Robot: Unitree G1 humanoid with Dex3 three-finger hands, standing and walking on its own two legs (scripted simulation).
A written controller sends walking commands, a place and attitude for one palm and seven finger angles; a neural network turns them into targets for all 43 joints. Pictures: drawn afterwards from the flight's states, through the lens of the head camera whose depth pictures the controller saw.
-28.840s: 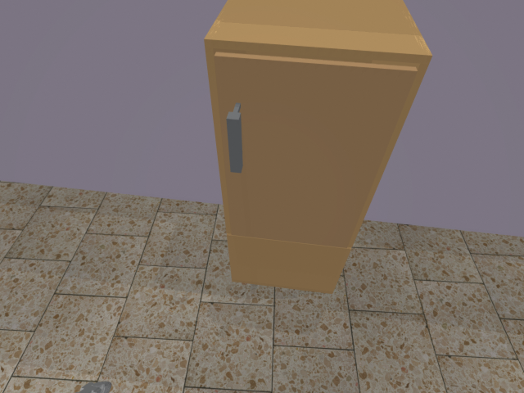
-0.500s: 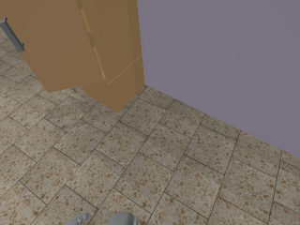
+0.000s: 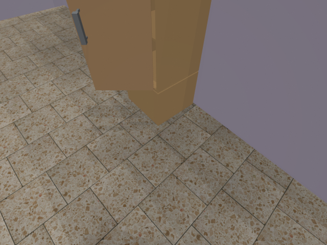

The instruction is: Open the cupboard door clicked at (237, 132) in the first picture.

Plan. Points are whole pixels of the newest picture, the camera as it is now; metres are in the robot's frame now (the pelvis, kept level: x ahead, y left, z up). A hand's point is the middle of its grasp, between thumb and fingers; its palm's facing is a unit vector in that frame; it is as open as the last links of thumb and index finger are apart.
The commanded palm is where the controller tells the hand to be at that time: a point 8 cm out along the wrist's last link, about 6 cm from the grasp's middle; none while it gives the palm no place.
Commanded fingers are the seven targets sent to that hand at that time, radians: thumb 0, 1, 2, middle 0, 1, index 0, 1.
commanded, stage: take the last steps up to it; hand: left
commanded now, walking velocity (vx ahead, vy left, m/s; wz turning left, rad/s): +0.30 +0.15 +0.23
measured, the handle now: (81, 26) +0.99 +0.48 +0.03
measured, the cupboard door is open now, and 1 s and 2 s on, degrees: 51 51 51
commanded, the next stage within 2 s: come to a stop and stand still in 1.14 s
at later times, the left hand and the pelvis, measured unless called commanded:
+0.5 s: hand out of the picture +0.02 +0.22 -0.19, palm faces +0.25 -0.96 -0.16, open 7.3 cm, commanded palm none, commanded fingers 0.00 0.90 0.90 -0.20 -0.30 -0.20 -0.30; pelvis +0.13 +0.08 -0.02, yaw +8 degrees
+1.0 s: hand (92, 151) +0.43 +0.30 -0.16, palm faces +0.02 -0.98 -0.20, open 7.3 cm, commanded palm none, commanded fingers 0.00 0.90 0.90 -0.20 -0.30 -0.20 -0.30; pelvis +0.30 +0.12 -0.01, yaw +3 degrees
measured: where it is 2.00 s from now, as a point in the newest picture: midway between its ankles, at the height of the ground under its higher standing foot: (145, 216)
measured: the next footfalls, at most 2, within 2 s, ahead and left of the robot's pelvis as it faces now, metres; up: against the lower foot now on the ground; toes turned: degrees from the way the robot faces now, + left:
right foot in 0.08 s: +0.07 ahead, -0.13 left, +0.00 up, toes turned -5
left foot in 0.48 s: +0.23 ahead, +0.21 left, +0.00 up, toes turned +15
